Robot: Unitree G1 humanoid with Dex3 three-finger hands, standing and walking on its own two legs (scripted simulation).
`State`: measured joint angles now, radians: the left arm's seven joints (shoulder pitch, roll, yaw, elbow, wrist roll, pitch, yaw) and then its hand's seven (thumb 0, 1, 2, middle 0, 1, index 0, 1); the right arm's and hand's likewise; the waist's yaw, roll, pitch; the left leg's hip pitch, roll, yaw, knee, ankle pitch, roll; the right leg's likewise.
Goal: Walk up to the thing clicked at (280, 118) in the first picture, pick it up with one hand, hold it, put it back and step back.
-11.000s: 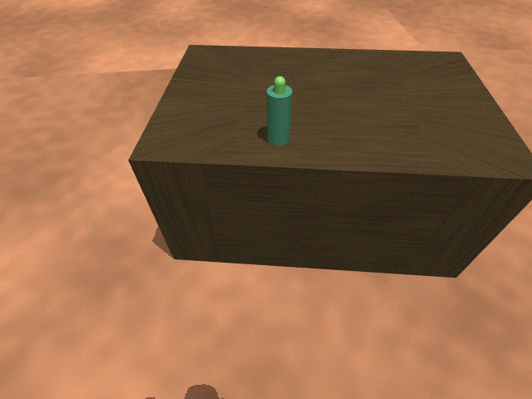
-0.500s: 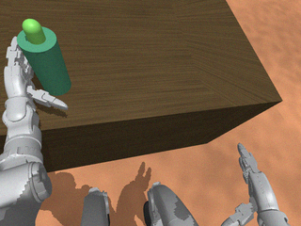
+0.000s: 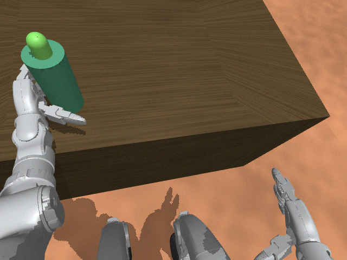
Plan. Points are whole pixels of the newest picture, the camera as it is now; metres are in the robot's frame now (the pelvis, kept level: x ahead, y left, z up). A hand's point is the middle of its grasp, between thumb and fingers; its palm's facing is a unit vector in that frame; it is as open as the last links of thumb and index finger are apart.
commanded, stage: close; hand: left
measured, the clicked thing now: (54, 75) +0.52 +0.20 +0.05
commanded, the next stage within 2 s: settle in 0.40 s
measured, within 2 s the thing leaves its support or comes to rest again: leaves its support in 1.08 s
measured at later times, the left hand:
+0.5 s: hand (55, 89) +0.50 +0.20 +0.02, palm faces +0.12 -0.99 +0.01, open 9.9 cm
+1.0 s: hand (65, 100) +0.47 +0.18 +0.02, palm faces +0.09 -1.00 -0.02, open 10.2 cm
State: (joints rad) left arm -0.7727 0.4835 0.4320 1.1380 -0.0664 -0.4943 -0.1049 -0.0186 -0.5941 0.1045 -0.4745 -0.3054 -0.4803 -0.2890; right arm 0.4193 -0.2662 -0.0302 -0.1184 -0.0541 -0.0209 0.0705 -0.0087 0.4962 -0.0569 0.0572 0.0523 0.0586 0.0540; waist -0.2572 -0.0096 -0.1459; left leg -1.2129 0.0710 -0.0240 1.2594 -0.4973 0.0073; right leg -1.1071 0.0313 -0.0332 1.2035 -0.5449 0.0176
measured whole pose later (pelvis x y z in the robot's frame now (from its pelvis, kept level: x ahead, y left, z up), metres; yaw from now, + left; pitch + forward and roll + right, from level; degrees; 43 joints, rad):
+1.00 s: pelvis +0.01 +0.00 +0.02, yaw +0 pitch +22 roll -3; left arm -0.60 0.38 0.33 0.95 -0.09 -0.41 -0.06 -0.05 -0.49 1.08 -0.64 -1.07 -0.75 -1.13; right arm 0.39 -0.25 -0.04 -0.05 -0.04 0.03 0.04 -0.01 0.51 -0.07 0.06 0.05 0.06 0.05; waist -0.21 -0.01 -0.11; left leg -1.05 0.07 0.00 1.16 -0.49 0.01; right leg -0.95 0.03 -0.01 1.10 -0.53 0.02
